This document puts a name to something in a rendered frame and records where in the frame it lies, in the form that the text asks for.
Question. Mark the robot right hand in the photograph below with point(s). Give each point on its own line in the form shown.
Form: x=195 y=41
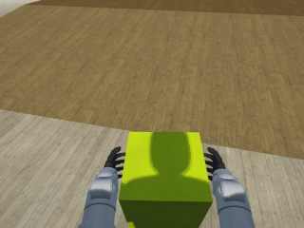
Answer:
x=216 y=162

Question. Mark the right robot forearm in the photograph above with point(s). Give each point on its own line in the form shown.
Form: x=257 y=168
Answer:
x=232 y=203

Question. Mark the left robot forearm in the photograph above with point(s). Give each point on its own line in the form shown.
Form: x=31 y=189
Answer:
x=101 y=200

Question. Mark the carton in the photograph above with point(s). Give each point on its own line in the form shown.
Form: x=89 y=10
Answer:
x=165 y=182

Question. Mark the robot left hand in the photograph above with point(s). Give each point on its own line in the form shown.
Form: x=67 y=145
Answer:
x=111 y=160

